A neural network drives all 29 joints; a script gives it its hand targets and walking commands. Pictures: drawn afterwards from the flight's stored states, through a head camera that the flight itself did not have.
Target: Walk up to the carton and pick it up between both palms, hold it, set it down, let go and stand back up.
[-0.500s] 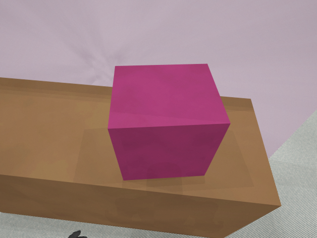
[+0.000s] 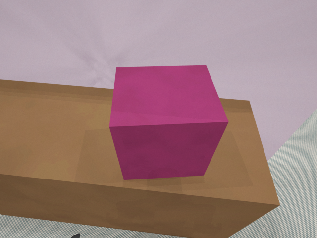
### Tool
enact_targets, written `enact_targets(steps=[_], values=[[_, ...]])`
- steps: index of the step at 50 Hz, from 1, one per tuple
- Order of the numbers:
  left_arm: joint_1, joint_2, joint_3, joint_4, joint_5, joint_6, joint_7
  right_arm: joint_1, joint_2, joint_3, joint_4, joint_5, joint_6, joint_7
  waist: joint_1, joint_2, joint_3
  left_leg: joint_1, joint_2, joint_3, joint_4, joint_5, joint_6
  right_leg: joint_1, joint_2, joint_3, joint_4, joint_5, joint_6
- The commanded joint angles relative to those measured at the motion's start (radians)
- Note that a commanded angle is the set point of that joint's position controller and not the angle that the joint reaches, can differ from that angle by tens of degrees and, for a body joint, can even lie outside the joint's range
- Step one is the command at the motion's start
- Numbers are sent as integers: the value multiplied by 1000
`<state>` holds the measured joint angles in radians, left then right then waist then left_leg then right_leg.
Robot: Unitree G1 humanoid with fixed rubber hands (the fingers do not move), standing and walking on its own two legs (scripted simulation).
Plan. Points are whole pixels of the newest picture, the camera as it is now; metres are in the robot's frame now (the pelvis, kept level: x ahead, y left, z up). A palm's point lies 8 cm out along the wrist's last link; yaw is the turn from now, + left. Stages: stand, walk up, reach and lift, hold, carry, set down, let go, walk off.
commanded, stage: stand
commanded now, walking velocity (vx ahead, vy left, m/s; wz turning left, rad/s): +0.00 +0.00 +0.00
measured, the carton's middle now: (163, 125) +0.43 +0.01 +0.01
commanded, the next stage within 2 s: none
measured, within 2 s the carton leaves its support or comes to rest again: neither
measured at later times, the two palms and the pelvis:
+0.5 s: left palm out of the picture +0.07 +0.25 -0.13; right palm out of the picture +0.05 -0.25 -0.13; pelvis -0.02 +0.00 +0.00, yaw +0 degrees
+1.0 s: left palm out of the picture +0.05 +0.25 -0.13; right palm out of the picture +0.04 -0.25 -0.13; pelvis -0.02 +0.00 +0.00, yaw +0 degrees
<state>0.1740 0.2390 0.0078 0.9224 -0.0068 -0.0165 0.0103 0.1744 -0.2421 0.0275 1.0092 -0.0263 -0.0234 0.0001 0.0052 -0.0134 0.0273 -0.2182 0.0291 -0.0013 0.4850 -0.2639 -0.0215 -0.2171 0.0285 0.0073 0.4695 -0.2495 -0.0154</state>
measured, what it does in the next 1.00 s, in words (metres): stands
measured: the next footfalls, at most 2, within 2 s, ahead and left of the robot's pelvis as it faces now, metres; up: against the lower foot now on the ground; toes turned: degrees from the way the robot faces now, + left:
none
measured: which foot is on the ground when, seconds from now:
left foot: down 0.00-1.00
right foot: down 0.00-1.00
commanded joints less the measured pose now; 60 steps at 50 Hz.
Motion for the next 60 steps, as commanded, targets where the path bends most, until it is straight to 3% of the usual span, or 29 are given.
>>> enact_targets(steps=[1,34,60], values=[[-13,279,67,10,29,-44,7,1,-275,-86,-52,9,-22,-16,-11,2,-160,116,96,-78,-89,294,57,124,-148,100,-93,312,-12],[-11,282,59,64,23,-44,0,-17,-280,-82,-8,12,-25,-10,-7,32,-95,74,99,-101,-138,149,55,81,-150,122,-143,159,-14],[-21,286,58,82,21,-43,-1,-21,-280,-81,12,18,-26,-10,-8,38,-88,70,104,-103,-150,146,53,83,-155,123,-147,166,-17]])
